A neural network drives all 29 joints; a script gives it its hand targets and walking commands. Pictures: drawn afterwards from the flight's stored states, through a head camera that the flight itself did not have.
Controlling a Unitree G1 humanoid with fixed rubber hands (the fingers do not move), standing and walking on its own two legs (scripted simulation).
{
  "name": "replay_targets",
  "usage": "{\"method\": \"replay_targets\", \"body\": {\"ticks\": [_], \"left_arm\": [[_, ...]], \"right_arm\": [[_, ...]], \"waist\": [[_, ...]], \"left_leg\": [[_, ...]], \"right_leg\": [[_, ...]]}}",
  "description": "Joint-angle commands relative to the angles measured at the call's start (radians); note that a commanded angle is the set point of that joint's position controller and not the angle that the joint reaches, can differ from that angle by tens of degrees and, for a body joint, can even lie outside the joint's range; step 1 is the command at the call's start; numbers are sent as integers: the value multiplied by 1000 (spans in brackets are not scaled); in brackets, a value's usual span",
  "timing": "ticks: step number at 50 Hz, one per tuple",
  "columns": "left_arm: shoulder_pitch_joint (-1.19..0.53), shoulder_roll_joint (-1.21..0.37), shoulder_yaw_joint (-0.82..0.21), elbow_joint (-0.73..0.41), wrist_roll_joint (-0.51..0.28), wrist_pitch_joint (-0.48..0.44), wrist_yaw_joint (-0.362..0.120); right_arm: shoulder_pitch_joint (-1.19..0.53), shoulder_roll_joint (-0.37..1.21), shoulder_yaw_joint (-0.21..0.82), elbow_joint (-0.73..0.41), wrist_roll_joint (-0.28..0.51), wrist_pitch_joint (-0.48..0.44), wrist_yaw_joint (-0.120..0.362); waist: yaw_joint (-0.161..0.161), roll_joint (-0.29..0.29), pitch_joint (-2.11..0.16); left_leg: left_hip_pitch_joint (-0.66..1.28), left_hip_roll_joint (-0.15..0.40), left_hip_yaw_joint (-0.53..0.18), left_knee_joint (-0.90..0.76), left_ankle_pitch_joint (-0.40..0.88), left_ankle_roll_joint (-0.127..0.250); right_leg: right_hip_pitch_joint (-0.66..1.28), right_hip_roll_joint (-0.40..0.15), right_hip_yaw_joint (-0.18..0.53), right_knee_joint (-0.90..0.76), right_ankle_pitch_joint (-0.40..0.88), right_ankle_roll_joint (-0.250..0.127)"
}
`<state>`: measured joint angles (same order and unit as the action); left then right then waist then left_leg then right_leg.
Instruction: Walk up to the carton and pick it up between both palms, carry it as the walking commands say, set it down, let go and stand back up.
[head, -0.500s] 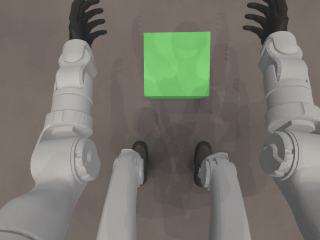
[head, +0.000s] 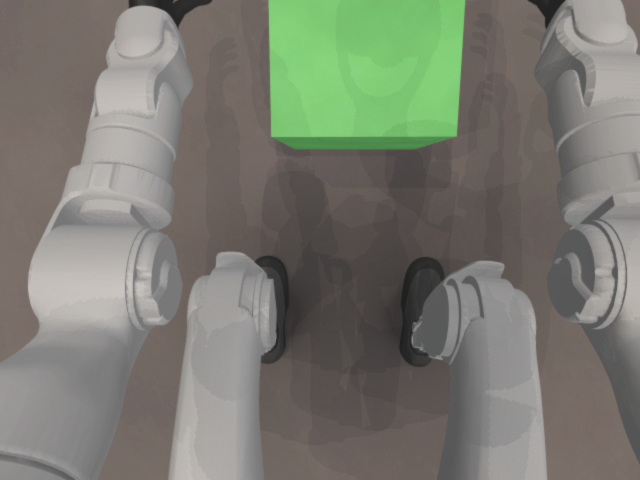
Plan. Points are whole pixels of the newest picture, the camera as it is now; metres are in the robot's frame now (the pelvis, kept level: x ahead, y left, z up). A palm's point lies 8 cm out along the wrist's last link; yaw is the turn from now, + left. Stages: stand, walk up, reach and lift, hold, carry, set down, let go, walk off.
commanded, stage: reach and lift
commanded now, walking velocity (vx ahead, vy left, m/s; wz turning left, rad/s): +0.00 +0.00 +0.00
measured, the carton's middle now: (359, 71) +0.55 -0.01 -0.33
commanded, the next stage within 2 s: none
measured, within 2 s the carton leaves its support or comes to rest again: neither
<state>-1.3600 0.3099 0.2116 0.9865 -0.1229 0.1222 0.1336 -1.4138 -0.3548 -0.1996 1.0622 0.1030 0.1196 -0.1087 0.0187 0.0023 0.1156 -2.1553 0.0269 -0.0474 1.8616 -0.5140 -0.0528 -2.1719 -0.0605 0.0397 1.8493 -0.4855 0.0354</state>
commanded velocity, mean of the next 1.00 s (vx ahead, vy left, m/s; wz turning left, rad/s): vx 0.00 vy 0.00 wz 0.00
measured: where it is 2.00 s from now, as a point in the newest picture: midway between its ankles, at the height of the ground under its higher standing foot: (342, 328)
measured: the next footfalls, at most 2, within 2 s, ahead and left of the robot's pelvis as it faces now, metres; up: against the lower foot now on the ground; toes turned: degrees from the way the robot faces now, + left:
none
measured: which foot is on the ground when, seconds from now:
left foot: down 0.00-1.00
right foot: down 0.00-1.00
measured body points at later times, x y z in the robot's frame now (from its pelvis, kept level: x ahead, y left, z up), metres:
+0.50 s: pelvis -0.01 +0.00 -0.08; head +0.38 +0.00 +0.14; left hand +0.56 +0.18 -0.27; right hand +0.57 -0.19 -0.27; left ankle +0.11 +0.14 -0.42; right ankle +0.11 -0.14 -0.42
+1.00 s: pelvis -0.01 +0.00 -0.08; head +0.37 +0.00 +0.15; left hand +0.56 +0.17 -0.26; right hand +0.57 -0.17 -0.26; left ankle +0.11 +0.14 -0.42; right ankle +0.11 -0.14 -0.42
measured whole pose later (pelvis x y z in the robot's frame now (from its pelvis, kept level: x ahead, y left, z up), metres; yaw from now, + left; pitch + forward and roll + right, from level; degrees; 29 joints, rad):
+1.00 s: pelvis -0.01 +0.00 -0.08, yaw +0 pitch +37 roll +0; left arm -1.55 0.35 0.06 1.18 -0.25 0.04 0.13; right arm -1.60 -0.41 -0.02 1.25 0.25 0.04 -0.10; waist 0.02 0.02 0.40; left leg -2.24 0.00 -0.06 2.16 -0.56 -0.07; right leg -2.26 -0.05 0.07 2.14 -0.53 0.05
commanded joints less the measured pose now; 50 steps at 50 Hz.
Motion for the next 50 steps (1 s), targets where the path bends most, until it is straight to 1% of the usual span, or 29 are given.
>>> {"method": "replay_targets", "body": {"ticks": [1, 8, 13, 19, 23, 26, 34, 39, 50], "left_arm": [[-280, 133, -13, -68, -20, -31, 2], [-330, 159, -62, -6, -65, -62, -1], [-362, 182, -93, 29, -92, -80, 1], [-395, 191, -122, 81, -112, -96, -6], [-447, 208, -147, 36, -145, -102, 4], [-458, 222, -157, 29, -162, -97, 14], [-419, 190, -163, 74, -164, -92, 9], [-413, 171, -157, 96, -154, -96, 3], [-449, 126, -141, 107, -121, -100, 0]], "right_arm": [[-288, -128, 9, -68, 18, -30, -5], [-339, -147, 60, -17, 65, -60, -3], [-373, -165, 103, 12, 102, -78, -1], [-410, -175, 157, 63, 143, -96, 9], [-459, -201, 166, 24, 167, -103, -1], [-470, -217, 174, 12, 179, -98, -10], [-427, -197, 176, 57, 172, -95, -2], [-422, -179, 174, 81, 163, -98, 6], [-456, -146, 168, 102, 141, -100, 7]], "waist": [[-3, -14, -1134], [-9, -11, -1086], [-7, -12, -1061], [-4, -12, -974], [-9, -13, -1089], [-7, -15, -1129], [-13, -12, -1021], [-9, -13, -958], [-2, -16, -925]], "left_leg": [[528, -89, 126, -107, 233, -9], [486, -77, 121, -11, 259, -11], [479, -68, 116, 49, 274, -13], [446, -56, 105, 112, 263, -17], [509, -56, 110, 150, 306, -17], [539, -56, 116, 163, 312, -16], [480, -59, 112, 155, 286, -17], [442, -62, 107, 140, 266, -17], [445, -73, 107, 121, 234, -16]], "right_leg": [[655, 97, -100, -66, 233, -9], [650, 85, -86, 32, 259, -6], [644, 78, -81, 93, 270, -3], [601, 68, -72, 156, 256, 1], [658, 66, -81, 192, 290, 3], [676, 66, -90, 205, 288, 5], [609, 69, -90, 200, 264, 0], [571, 69, -81, 185, 248, 1], [569, 80, -78, 163, 216, 1]]}}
